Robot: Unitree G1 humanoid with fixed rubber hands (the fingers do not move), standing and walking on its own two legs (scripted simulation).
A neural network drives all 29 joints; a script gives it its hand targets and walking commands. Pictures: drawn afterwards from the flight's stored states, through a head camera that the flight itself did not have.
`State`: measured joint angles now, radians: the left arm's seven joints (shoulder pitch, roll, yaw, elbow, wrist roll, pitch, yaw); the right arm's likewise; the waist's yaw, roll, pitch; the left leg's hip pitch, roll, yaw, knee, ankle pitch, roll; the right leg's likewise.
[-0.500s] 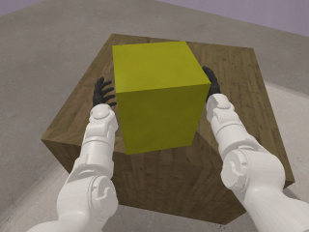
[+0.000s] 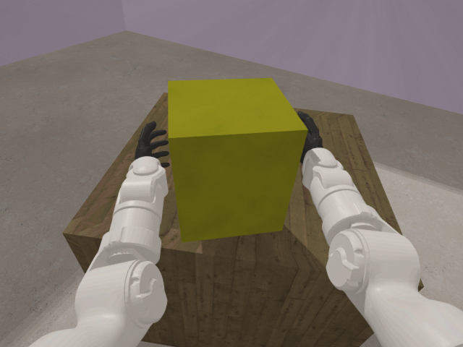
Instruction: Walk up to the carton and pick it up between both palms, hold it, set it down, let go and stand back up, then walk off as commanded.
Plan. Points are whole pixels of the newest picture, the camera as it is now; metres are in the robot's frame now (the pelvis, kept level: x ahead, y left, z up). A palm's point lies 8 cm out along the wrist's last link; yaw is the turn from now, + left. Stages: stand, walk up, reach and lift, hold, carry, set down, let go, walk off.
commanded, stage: reach and lift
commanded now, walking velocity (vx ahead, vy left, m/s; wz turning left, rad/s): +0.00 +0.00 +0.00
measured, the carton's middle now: (227, 159) +0.45 +0.06 +0.13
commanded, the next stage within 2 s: hold in 1.64 s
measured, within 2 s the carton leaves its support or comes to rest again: neither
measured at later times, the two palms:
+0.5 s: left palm (144, 156) +0.37 +0.19 +0.18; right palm (316, 151) +0.41 -0.10 +0.20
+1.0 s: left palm (145, 147) +0.37 +0.19 +0.20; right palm (325, 145) +0.39 -0.10 +0.23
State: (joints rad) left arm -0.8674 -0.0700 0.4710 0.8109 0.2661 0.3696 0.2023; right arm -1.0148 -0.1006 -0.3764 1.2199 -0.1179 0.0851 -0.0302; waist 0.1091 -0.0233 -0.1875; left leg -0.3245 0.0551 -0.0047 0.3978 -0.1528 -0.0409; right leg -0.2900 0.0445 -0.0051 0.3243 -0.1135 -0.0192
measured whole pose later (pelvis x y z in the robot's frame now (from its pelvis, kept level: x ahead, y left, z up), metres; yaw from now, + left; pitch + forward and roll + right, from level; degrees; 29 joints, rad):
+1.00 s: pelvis -0.01 +0.01 +0.00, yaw +1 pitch -1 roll -1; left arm -0.88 0.04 0.37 0.78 0.23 0.51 0.15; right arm -1.02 -0.06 -0.24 1.10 0.06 0.24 -0.13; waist -0.01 -0.03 -0.17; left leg -0.23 0.03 -0.01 0.40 -0.15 -0.02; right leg -0.19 0.02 -0.01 0.32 -0.11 0.00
